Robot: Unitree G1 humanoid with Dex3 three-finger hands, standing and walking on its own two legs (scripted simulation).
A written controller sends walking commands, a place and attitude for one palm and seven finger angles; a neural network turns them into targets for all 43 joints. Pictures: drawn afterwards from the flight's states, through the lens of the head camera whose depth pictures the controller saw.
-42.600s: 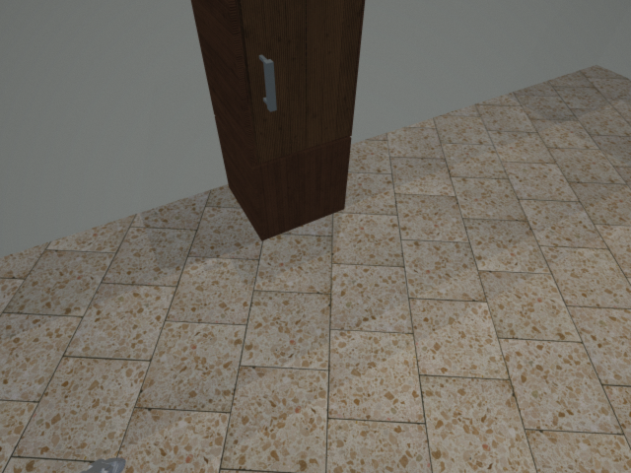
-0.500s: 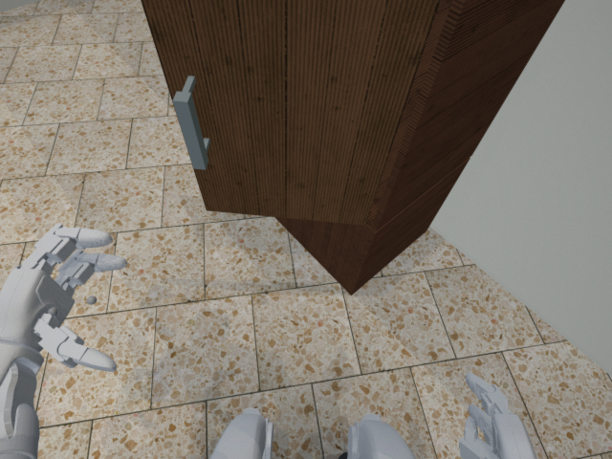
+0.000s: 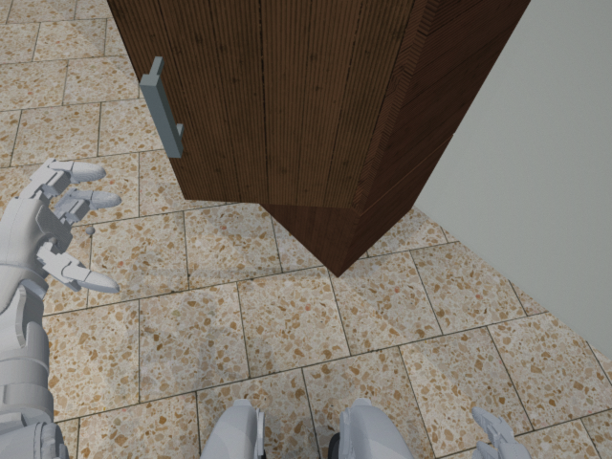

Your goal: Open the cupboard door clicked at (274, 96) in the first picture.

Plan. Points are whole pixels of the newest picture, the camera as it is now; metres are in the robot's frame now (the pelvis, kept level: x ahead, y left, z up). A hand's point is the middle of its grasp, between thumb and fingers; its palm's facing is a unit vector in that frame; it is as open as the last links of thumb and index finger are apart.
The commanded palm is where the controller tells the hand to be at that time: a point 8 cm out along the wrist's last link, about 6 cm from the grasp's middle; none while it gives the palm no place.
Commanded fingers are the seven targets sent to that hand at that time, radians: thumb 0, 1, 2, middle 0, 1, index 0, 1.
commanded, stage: move the hooked fingers beside the handle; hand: left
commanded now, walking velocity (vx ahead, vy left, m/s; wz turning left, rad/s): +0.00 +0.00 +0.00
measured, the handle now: (167, 110) +0.59 +0.23 +0.04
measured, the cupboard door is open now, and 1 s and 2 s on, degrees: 44 44 44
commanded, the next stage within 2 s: slide the fingers in behind the handle in 1.84 s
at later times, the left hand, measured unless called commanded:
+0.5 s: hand (111, 180) +0.45 +0.27 +0.05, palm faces -0.02 -1.00 -0.02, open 14.0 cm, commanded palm +0.44 +0.31 +0.05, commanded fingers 0.00 -0.50 0.30 -0.30 -1.20 -0.30 -1.20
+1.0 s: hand (128, 132) +0.54 +0.27 +0.05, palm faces -0.02 -1.00 -0.03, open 14.0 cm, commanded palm +0.54 +0.30 +0.04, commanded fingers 0.00 -0.50 0.30 -0.30 -1.20 -0.30 -1.20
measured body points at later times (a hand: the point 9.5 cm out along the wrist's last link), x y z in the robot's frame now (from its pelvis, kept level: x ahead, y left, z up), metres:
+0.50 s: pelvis +0.00 +0.00 -0.01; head +0.14 +0.03 +0.42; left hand +0.45 +0.33 +0.05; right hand +0.06 -0.27 -0.11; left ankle +0.01 +0.10 -0.64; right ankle +0.04 -0.13 -0.64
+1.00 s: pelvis -0.01 +0.01 -0.03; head +0.19 +0.04 +0.38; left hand +0.53 +0.33 +0.05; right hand -0.01 -0.27 -0.12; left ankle +0.01 +0.10 -0.64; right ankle +0.04 -0.13 -0.64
